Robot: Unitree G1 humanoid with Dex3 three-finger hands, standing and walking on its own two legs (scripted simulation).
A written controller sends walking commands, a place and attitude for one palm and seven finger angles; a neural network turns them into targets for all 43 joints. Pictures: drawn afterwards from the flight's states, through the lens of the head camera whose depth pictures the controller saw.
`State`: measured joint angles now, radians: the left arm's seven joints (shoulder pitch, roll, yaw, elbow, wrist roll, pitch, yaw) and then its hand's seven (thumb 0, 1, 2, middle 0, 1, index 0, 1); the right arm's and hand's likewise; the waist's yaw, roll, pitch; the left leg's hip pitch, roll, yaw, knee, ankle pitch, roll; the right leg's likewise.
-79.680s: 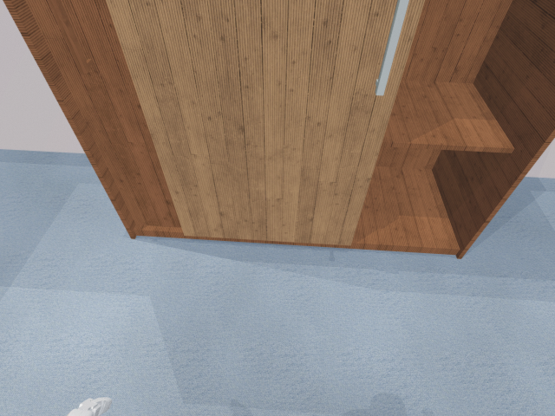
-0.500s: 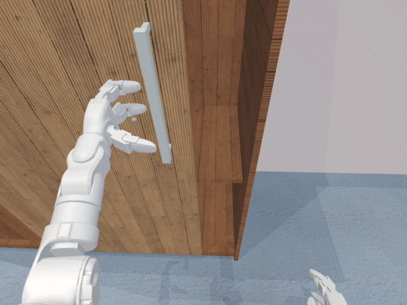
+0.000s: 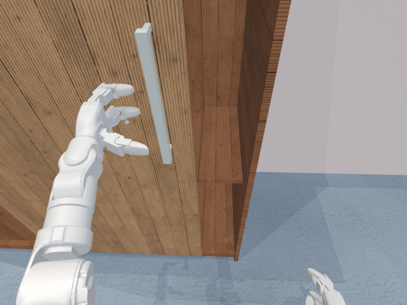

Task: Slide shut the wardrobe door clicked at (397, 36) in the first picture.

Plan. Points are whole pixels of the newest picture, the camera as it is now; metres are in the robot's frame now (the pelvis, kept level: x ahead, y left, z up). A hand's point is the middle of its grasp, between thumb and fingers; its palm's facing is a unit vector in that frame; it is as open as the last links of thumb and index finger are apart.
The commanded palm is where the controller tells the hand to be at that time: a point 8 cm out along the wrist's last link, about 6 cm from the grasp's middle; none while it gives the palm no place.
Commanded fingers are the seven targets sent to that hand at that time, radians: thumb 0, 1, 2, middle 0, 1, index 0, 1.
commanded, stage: move the hooked fingers beside the handle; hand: left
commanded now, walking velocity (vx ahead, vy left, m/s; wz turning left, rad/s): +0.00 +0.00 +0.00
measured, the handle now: (159, 105) +0.46 +0.12 +0.17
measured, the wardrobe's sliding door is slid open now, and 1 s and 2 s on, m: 0.15 0.15 0.15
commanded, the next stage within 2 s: feel for the door with the fingertips in 0.84 s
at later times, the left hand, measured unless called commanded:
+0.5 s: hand (122, 123) +0.40 +0.18 +0.18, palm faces +0.04 -1.00 -0.01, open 14.0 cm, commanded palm +0.37 +0.22 +0.18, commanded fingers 0.00 -0.50 0.30 -0.30 -1.20 -0.30 -1.20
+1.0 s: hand (121, 124) +0.39 +0.18 +0.18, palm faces +0.04 -1.00 -0.02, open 14.0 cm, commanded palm +0.36 +0.22 +0.18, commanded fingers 0.00 -0.50 0.30 -0.30 -1.20 -0.30 -1.20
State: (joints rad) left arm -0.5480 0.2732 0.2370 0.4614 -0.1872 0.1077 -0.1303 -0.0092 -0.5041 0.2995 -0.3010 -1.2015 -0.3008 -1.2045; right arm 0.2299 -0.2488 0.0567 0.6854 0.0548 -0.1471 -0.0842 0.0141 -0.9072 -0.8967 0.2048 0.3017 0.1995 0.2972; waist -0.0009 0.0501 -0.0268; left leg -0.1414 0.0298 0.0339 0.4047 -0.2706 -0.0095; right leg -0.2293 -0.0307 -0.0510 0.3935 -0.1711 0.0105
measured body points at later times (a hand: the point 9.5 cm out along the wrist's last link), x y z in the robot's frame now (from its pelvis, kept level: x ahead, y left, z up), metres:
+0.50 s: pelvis +0.00 +0.00 +0.00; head +0.00 -0.02 +0.45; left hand +0.39 +0.23 +0.18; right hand +0.15 -0.24 -0.10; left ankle -0.04 +0.12 -0.74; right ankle +0.02 -0.13 -0.74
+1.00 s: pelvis +0.00 +0.00 +0.00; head +0.00 -0.02 +0.45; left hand +0.38 +0.23 +0.19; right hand +0.16 -0.24 -0.10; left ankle -0.04 +0.12 -0.74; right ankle +0.02 -0.13 -0.74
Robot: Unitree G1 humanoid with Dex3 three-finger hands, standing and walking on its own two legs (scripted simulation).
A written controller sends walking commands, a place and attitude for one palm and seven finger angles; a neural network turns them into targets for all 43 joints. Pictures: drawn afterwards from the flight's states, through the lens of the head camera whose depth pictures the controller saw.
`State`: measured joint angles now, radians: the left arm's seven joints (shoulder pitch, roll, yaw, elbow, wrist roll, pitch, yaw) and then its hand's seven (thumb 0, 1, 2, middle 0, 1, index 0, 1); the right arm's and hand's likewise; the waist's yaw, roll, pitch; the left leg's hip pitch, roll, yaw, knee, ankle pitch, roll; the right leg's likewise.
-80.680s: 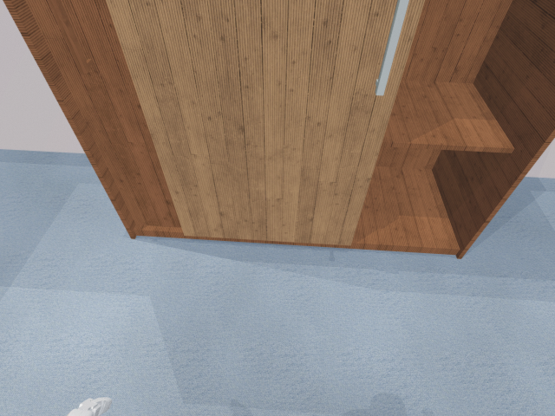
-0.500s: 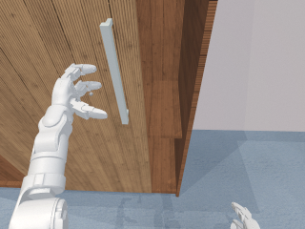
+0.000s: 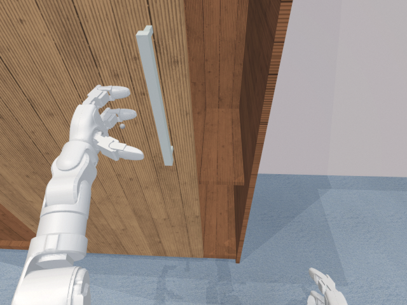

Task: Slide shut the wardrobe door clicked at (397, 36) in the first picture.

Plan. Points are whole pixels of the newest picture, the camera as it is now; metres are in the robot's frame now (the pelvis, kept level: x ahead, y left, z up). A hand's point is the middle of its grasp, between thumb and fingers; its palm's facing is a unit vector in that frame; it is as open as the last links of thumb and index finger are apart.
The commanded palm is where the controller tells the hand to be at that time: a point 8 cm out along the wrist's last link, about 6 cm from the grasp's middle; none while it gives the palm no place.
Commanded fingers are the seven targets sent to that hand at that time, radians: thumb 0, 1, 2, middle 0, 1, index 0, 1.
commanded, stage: feel for the door with the fingertips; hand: left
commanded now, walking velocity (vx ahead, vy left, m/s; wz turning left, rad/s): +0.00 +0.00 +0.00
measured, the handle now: (160, 107) +0.46 +0.12 +0.17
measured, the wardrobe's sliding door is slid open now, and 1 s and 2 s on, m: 0.15 0.15 0.15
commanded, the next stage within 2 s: slide the fingers in behind the handle in 0.68 s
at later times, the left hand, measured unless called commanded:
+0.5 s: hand (144, 125) +0.39 +0.14 +0.19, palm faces +0.04 -1.00 -0.01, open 14.0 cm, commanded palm +0.37 +0.19 +0.18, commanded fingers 0.00 -0.50 0.30 -0.30 -1.20 -0.30 -1.20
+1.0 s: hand (144, 117) +0.41 +0.14 +0.18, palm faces +0.02 -1.00 +0.00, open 13.7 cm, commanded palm +0.39 +0.20 +0.18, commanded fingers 0.00 -0.50 0.30 -0.30 -1.20 -0.30 -1.20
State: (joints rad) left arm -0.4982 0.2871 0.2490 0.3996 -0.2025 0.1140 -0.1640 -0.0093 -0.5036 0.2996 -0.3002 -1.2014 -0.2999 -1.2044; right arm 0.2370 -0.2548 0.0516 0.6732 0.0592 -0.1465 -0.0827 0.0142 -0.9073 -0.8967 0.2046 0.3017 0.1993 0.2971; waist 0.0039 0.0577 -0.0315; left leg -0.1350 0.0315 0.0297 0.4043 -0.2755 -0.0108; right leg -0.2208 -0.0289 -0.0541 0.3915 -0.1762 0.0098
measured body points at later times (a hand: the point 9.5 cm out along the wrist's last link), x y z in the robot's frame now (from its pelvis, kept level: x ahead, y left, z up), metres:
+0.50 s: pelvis -0.01 +0.00 +0.00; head -0.02 -0.02 +0.45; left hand +0.38 +0.19 +0.19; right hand +0.16 -0.23 -0.10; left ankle -0.04 +0.12 -0.74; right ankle +0.02 -0.13 -0.74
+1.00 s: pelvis -0.01 +0.00 +0.00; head -0.01 -0.02 +0.45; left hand +0.41 +0.20 +0.19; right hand +0.10 -0.25 -0.11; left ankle -0.04 +0.12 -0.74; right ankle +0.02 -0.13 -0.74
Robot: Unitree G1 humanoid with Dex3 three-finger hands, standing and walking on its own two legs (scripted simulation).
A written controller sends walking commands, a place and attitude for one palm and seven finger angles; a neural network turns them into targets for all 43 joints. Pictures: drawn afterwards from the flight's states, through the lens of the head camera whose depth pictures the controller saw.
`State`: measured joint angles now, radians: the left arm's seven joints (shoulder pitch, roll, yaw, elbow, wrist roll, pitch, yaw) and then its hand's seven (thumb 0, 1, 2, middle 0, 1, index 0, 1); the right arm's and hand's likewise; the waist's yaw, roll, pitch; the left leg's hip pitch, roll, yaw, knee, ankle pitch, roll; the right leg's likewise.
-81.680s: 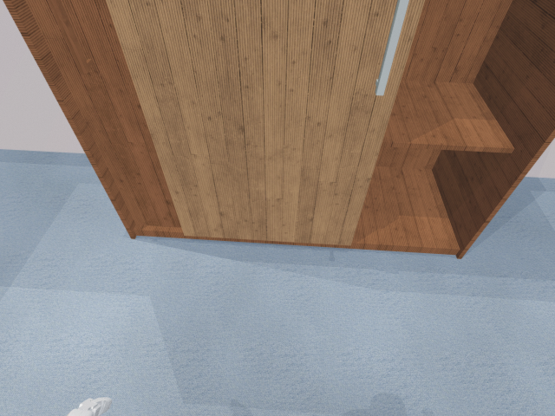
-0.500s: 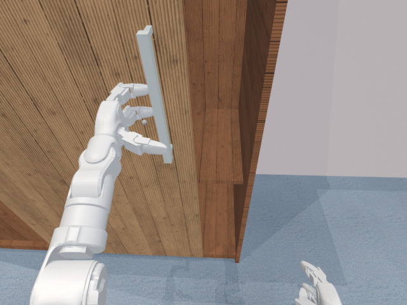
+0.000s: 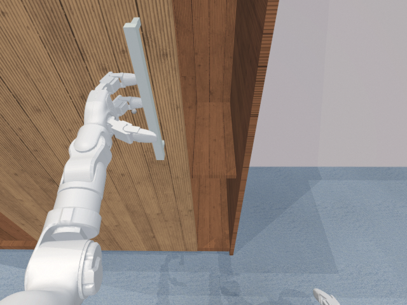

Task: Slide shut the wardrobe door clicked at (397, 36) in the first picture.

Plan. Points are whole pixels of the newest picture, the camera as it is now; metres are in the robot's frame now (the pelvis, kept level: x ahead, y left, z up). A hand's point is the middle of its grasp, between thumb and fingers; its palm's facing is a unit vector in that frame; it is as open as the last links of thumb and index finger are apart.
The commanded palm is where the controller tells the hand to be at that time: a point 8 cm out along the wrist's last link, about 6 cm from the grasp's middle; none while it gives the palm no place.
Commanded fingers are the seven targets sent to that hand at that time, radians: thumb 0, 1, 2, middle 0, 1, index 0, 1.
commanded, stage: slide the fingers in behind the handle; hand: left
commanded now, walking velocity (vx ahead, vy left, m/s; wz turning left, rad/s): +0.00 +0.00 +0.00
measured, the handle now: (150, 101) +0.47 +0.13 +0.17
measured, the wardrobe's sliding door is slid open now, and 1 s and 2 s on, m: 0.15 0.15 0.15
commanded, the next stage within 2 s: grip the handle and tug to test in 1.60 s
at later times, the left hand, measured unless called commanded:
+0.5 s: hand (142, 116) +0.41 +0.13 +0.18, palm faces +0.03 -1.00 -0.01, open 14.0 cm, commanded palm +0.38 +0.18 +0.18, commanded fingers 0.00 -0.50 0.30 -0.30 -1.20 -0.30 -1.20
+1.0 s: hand (157, 116) +0.41 +0.10 +0.18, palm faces +0.02 -1.00 +0.00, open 14.0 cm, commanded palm +0.39 +0.15 +0.18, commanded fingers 0.00 -0.50 0.30 -0.30 -1.20 -0.30 -1.20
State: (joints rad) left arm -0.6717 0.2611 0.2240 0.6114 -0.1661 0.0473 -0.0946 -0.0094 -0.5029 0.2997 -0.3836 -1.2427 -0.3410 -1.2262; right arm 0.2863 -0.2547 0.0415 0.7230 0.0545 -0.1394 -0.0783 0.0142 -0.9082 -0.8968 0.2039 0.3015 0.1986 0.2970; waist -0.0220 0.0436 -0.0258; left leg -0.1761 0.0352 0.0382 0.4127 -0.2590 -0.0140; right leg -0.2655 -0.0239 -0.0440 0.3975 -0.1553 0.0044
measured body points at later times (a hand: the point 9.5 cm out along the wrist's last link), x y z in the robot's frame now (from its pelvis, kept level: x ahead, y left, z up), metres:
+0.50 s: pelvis +0.01 +0.00 +0.00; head +0.01 -0.01 +0.45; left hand +0.40 +0.19 +0.18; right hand +0.17 -0.23 -0.10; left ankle -0.03 +0.13 -0.74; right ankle +0.03 -0.12 -0.74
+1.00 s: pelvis +0.01 +0.00 +0.00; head +0.01 -0.02 +0.45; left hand +0.40 +0.16 +0.18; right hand +0.17 -0.22 -0.10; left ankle -0.03 +0.13 -0.74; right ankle +0.03 -0.12 -0.74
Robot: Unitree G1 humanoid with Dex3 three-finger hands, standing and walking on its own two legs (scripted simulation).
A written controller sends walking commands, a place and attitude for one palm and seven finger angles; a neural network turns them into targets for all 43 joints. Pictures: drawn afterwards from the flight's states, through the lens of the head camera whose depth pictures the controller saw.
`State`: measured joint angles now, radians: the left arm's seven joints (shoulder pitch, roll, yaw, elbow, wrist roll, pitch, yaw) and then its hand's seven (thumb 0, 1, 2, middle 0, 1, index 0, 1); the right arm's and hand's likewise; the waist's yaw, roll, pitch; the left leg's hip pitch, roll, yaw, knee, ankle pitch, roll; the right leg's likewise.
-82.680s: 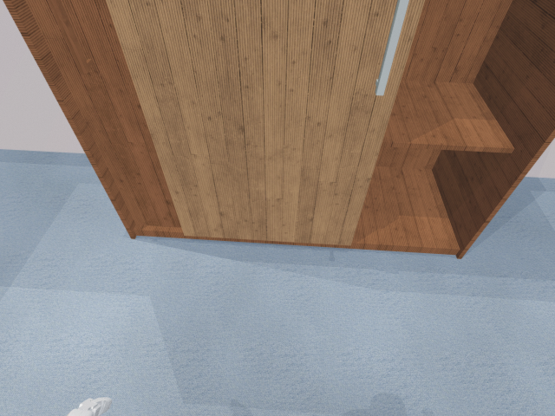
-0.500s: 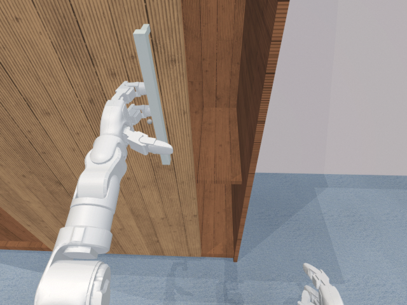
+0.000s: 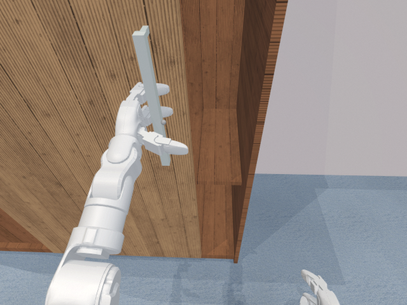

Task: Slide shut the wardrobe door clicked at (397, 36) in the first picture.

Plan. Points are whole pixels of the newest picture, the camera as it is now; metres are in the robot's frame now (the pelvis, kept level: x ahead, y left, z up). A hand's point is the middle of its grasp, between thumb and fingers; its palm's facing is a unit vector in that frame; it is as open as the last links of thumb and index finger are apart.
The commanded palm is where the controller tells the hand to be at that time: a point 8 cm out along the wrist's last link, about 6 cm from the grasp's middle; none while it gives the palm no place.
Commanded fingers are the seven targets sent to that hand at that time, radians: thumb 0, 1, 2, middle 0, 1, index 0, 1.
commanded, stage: slide the fingers in behind the handle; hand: left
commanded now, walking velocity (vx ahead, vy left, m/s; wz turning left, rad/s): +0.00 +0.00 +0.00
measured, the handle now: (157, 107) +0.46 +0.13 +0.17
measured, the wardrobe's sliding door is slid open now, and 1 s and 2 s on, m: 0.15 0.15 0.15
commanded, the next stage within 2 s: grip the handle and tug to test in 0.60 s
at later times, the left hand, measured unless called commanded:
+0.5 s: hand (166, 121) +0.40 +0.10 +0.18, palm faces +0.05 -1.00 -0.03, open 14.3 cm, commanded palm +0.38 +0.13 +0.18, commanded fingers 0.00 -0.50 0.30 -0.30 -1.20 -0.30 -1.20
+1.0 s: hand (165, 120) +0.41 +0.10 +0.18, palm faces +0.03 -1.00 -0.01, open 12.0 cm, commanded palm +0.38 +0.14 +0.18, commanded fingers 0.00 0.25 0.62 -0.38 -1.31 -0.38 -1.31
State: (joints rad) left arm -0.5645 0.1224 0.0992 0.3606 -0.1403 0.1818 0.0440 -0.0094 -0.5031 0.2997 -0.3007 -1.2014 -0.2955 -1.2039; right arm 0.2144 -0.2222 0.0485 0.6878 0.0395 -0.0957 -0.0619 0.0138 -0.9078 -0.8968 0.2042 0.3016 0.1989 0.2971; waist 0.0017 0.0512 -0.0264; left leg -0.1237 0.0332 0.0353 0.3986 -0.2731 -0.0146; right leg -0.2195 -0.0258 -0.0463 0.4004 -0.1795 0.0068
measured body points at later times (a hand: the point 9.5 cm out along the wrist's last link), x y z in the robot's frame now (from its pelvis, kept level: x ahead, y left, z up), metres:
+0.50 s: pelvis -0.01 +0.00 +0.00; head -0.01 -0.02 +0.45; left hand +0.40 +0.15 +0.18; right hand +0.15 -0.22 -0.11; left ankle -0.04 +0.13 -0.74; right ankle +0.02 -0.12 -0.74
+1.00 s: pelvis +0.00 +0.00 +0.00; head +0.00 -0.02 +0.45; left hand +0.40 +0.15 +0.18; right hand +0.15 -0.22 -0.11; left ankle -0.04 +0.13 -0.74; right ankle +0.02 -0.12 -0.74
